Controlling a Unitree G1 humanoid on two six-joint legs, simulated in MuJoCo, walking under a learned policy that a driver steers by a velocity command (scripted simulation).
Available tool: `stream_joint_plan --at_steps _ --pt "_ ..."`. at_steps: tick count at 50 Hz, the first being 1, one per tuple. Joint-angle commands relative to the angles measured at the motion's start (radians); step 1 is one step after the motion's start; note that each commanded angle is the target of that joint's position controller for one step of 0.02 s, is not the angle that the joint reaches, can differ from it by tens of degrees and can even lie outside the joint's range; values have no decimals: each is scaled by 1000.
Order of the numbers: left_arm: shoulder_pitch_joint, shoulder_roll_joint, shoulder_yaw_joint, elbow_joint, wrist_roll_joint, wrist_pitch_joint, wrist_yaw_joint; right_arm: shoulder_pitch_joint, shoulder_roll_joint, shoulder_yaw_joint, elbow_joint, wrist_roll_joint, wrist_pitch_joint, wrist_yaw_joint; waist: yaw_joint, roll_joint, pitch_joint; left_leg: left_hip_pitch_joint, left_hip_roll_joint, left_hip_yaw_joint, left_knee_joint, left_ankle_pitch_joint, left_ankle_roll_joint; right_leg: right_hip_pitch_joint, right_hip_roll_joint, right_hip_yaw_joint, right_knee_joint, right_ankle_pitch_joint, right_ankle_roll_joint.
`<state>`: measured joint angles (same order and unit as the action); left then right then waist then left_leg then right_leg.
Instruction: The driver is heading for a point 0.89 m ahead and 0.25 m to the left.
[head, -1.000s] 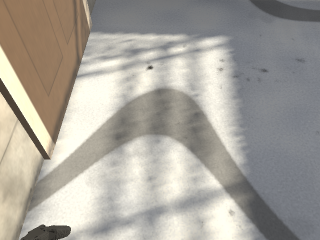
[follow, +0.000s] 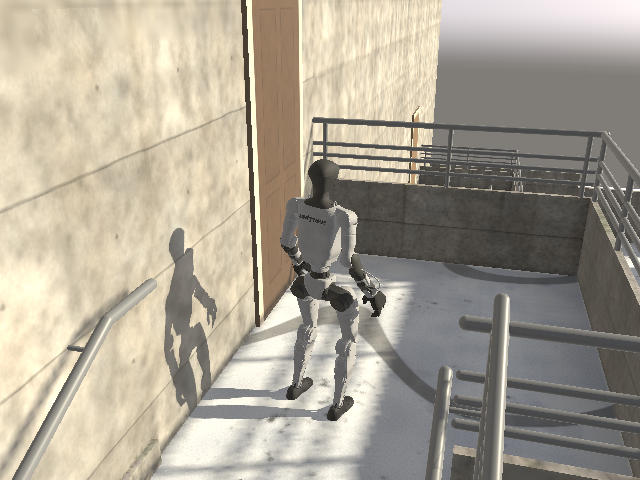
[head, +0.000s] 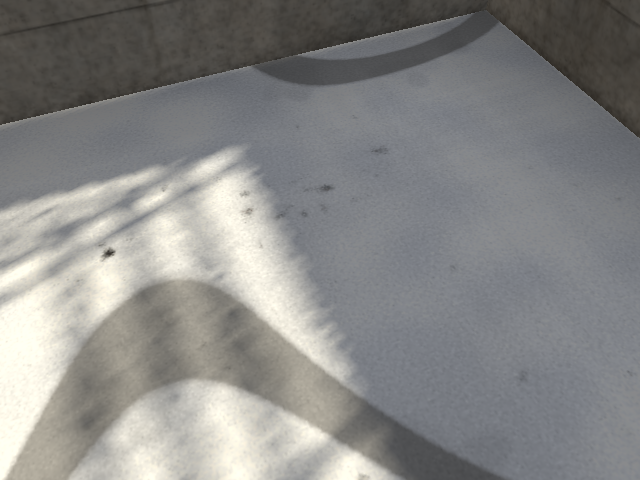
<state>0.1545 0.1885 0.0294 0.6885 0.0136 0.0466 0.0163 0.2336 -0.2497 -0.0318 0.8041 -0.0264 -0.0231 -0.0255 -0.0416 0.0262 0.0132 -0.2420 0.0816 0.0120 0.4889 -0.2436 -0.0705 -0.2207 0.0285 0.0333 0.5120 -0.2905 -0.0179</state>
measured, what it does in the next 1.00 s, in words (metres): stands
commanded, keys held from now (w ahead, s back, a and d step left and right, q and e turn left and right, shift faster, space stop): no key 1.00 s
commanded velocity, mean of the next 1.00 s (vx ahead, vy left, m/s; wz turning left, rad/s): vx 0.00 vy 0.00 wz -0.02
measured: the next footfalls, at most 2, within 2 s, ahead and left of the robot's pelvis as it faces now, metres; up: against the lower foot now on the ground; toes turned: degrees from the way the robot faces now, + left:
left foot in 1.86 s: +0.29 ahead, +0.20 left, +0.00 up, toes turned +3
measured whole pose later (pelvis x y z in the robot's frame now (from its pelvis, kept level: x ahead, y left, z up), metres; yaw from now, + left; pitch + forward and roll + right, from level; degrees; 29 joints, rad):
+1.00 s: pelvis +0.01 +0.01 +0.00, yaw +0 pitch -2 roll +0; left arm 0.23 0.19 0.06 1.04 -0.01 0.04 0.06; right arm 0.25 -0.18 -0.01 1.06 -0.01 -0.03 -0.04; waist -0.02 -0.01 0.05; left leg -0.18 0.06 0.03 0.45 -0.25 -0.05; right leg -0.16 0.01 0.05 0.47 -0.29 0.00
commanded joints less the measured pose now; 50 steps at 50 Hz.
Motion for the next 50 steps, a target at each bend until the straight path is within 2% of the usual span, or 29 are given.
stream_joint_plan --at_steps 1,12,26,27,41,42,44,50 --pt "-3 129 34 -35 -1 -13 6 -10 -92 -25 -40 4 -16 -11 19 -116 -17 28 -14 4 -26 97 14 -11 -112 133 -152 162 -57" --pt "6 117 38 69 -10 -9 13 16 -93 -31 54 10 -19 -15 16 -42 -10 61 -9 17 -66 118 8 22 -69 87 -130 211 -41" --pt "60 116 44 221 -18 2 33 28 -69 -21 143 19 -16 -22 21 -30 14 47 -19 39 -86 104 21 48 -40 36 -100 246 -17" --pt "47 107 43 217 -16 2 33 32 -66 -18 151 16 -15 -19 22 -35 20 37 -16 36 -95 106 24 55 -42 44 -103 244 -23" --pt "90 100 46 296 -20 3 39 48 -39 -7 214 20 -14 -19 28 -27 31 42 -24 39 -114 94 35 58 -41 33 -115 232 -14" --pt "96 103 47 304 -26 -3 46 46 -33 -3 217 18 -16 -17 28 -16 33 52 -28 40 -111 77 32 46 -39 29 -116 214 -9" --pt "98 100 46 312 -25 -8 50 49 -29 0 223 18 -17 -15 26 -19 39 49 -28 38 -112 68 33 39 -38 27 -118 206 -5" --pt "110 93 45 333 -26 -13 48 62 -25 6 240 20 -17 -15 26 -26 40 49 -30 37 -108 76 36 37 -37 22 -117 220 -2"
